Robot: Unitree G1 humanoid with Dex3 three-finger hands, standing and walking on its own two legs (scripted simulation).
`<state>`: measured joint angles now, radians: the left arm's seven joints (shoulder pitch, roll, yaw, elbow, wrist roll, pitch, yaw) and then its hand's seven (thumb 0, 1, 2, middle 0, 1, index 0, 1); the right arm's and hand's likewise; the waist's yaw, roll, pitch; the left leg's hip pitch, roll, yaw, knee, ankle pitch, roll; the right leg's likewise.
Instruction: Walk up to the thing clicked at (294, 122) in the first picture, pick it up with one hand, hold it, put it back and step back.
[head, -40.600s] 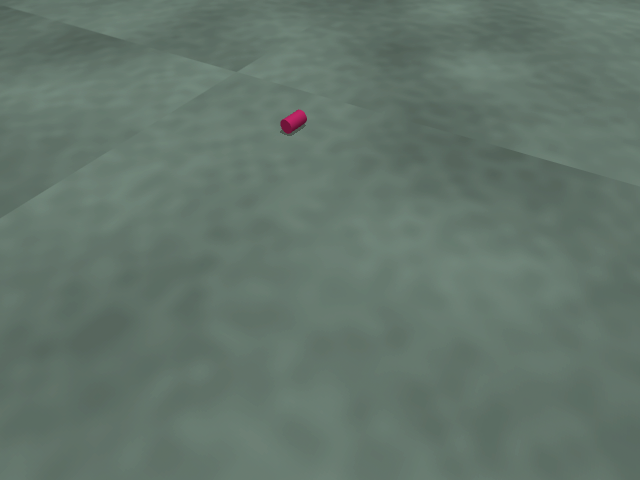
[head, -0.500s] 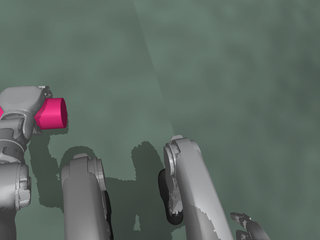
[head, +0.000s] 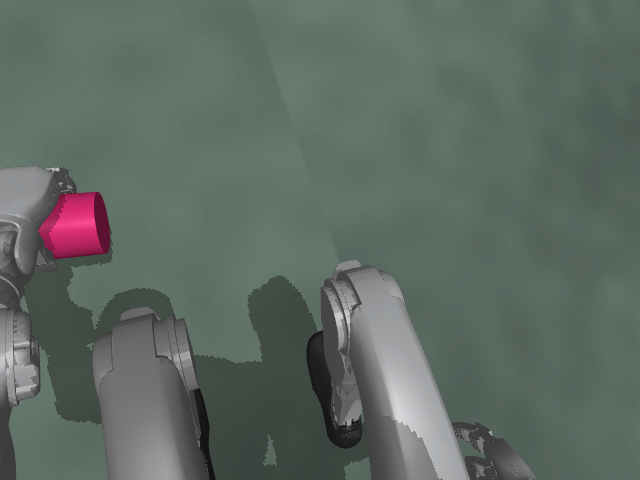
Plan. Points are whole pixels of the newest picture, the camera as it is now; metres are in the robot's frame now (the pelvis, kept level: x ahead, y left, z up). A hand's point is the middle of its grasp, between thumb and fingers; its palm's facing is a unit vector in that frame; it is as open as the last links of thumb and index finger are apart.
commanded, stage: lower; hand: left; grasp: from above
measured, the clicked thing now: (43, 228) +0.46 +0.27 -0.22
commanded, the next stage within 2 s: rest in 0.08 s
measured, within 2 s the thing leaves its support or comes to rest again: rests again in 1.68 s
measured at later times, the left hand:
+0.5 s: hand (52, 225) +0.46 +0.27 -0.24, palm faces -0.46 -0.05 -0.88, open 10.9 cm
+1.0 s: hand (63, 229) +0.46 +0.26 -0.27, palm faces -0.46 -0.06 -0.89, open 10.8 cm
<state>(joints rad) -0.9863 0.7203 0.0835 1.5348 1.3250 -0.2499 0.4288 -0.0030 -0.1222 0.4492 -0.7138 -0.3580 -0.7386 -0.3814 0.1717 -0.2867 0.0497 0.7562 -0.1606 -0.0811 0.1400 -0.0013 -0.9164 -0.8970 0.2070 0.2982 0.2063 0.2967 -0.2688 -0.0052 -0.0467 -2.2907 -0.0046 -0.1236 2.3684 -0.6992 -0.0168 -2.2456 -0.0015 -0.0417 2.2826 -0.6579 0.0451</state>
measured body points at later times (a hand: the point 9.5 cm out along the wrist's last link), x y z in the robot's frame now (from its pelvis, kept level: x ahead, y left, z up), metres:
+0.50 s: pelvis +0.01 +0.00 -0.03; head +0.27 +0.07 +0.33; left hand +0.48 +0.27 -0.19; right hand +0.04 -0.28 -0.12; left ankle +0.07 +0.13 -0.31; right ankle +0.10 -0.13 -0.31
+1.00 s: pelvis +0.00 +0.01 -0.04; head +0.27 +0.09 +0.31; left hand +0.48 +0.27 -0.21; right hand +0.02 -0.27 -0.11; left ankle +0.07 +0.13 -0.31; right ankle +0.10 -0.13 -0.31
